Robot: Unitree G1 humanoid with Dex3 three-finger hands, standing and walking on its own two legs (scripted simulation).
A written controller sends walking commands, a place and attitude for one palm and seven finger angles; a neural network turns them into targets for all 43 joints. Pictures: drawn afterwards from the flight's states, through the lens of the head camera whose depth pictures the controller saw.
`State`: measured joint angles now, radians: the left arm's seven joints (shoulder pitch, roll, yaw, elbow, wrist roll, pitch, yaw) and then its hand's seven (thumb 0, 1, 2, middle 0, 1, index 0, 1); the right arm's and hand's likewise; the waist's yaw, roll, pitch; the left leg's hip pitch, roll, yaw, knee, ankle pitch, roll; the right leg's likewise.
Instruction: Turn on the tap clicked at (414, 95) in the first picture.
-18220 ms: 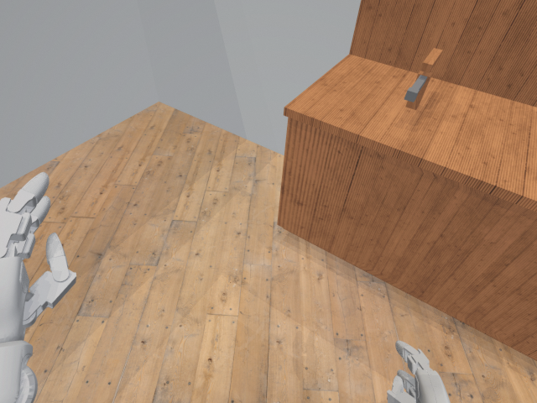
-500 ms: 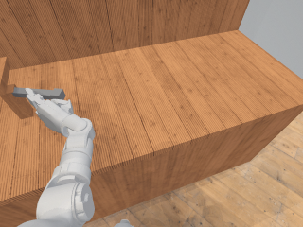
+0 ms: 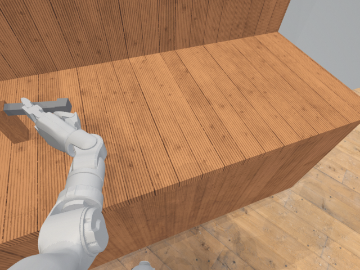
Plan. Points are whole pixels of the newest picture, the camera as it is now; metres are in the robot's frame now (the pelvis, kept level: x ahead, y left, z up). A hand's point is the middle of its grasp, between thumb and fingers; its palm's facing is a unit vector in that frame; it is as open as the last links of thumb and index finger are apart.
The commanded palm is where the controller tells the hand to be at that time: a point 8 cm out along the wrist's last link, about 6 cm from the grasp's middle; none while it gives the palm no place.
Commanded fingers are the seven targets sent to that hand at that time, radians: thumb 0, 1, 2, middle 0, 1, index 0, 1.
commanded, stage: lift the hand up off the lever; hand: left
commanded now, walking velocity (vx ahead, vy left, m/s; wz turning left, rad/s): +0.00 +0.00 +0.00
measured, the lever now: (63, 106) +0.48 +0.27 +0.09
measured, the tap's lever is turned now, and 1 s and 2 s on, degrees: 76 76 76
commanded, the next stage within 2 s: none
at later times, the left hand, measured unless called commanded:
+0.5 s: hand (69, 114) +0.43 +0.23 +0.11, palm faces +0.82 -0.56 -0.06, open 7.8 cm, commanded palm +0.38 +0.23 +0.11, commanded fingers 0.00 0.90 0.90 -0.15 -0.15 -0.15 -0.15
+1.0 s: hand (63, 112) +0.43 +0.24 +0.12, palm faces +0.83 -0.55 -0.06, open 7.8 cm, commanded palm +0.37 +0.24 +0.13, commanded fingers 0.00 0.90 0.90 -0.15 -0.15 -0.15 -0.15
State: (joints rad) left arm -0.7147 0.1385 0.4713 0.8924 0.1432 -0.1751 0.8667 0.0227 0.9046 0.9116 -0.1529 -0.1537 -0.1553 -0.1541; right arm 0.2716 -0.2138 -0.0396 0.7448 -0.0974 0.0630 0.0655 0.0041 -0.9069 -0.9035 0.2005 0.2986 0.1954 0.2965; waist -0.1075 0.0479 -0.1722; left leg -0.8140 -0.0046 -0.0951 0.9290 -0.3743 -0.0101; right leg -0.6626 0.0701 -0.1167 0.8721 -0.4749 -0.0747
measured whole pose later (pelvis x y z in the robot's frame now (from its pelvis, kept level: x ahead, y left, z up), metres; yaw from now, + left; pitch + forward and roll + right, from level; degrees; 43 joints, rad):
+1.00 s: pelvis +0.00 +0.00 +0.02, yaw +1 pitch +10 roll -2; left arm -0.63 0.10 0.41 0.73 0.09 -0.03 0.84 0.02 0.90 0.90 -0.15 -0.15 -0.15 -0.15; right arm 0.26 -0.22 -0.03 0.75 -0.07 0.06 0.04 0.01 -0.91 -0.90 0.20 0.30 0.20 0.30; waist -0.07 0.05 -0.15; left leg -0.65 -0.01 -0.09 0.82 -0.34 0.00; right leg -0.50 0.07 -0.11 0.75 -0.43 -0.07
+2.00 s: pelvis -0.01 -0.01 +0.03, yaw +1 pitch +5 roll -1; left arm -0.61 0.07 0.33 0.56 0.06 0.14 0.83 0.02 0.90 0.90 -0.15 -0.15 -0.15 -0.15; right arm 0.17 -0.21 -0.01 0.76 -0.05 0.03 0.01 0.01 -0.91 -0.90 0.20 0.30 0.20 0.30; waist -0.02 0.06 -0.13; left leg -0.52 -0.01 -0.10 0.71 -0.28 -0.02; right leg -0.37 0.07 -0.11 0.66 -0.38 -0.08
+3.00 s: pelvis -0.01 +0.01 +0.05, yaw -1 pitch -5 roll -1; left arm 0.03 0.31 0.12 0.01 -0.07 -0.11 0.11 0.02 0.89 0.90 -0.18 -0.22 -0.18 -0.22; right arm 0.15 -0.22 0.04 0.66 0.02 -0.04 -0.06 0.01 -0.91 -0.90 0.20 0.30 0.20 0.30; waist 0.05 0.06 0.02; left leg -0.18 -0.01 -0.04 0.43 -0.17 0.01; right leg -0.05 0.06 -0.05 0.38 -0.25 -0.05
